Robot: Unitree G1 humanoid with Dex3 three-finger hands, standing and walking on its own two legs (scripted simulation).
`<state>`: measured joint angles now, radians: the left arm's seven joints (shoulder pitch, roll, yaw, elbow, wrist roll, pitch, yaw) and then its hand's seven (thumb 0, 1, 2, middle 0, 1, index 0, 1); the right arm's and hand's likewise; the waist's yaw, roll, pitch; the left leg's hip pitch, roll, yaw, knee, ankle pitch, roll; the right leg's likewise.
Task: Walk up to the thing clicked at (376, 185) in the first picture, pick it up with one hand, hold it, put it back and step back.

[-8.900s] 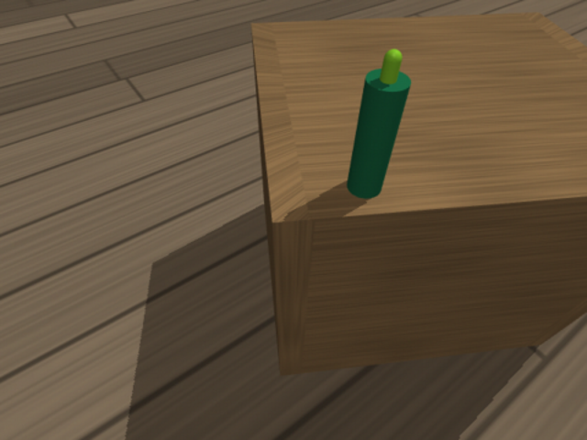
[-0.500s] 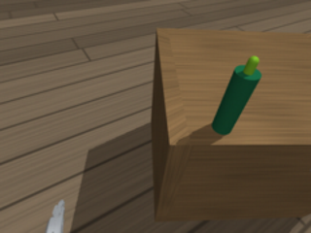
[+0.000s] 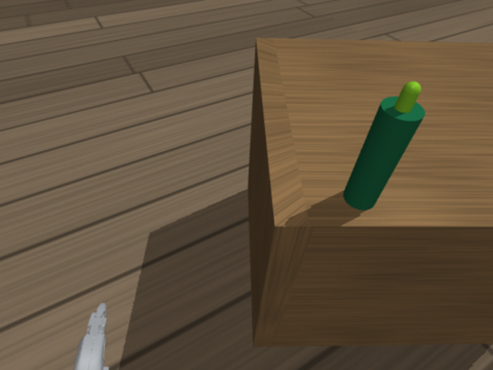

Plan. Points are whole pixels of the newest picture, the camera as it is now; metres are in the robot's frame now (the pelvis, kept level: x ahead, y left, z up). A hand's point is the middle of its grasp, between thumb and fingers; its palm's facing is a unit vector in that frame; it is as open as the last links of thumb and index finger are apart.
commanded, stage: go down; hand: right
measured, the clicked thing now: (382, 150) +0.42 -0.20 +0.15
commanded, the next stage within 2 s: approach in 1.78 s
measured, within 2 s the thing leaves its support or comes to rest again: neither
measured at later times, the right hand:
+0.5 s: hand out of the picture +0.33 -0.39 +0.21, palm faces +0.21 +0.97 -0.09, open 17.4 cm
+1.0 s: hand out of the picture +0.33 -0.40 +0.20, palm faces +0.20 +0.98 -0.02, open 17.6 cm
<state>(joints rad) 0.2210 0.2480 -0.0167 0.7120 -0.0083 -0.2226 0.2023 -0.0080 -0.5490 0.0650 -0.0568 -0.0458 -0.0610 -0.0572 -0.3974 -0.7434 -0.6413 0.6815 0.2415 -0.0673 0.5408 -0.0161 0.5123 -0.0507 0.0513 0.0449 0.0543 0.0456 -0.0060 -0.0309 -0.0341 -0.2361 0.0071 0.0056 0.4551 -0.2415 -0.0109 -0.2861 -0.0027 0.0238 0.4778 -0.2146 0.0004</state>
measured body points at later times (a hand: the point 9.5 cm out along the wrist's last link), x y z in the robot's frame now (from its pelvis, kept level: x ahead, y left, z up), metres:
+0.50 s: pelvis +0.02 +0.00 +0.00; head +0.02 +0.00 +0.45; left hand +0.17 +0.26 -0.08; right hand +0.31 -0.44 +0.22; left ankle +0.00 +0.13 -0.74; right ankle +0.02 -0.12 -0.74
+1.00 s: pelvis +0.01 +0.00 +0.00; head +0.02 -0.01 +0.45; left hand +0.17 +0.25 -0.07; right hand +0.31 -0.45 +0.21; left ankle +0.00 +0.13 -0.74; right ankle +0.02 -0.12 -0.74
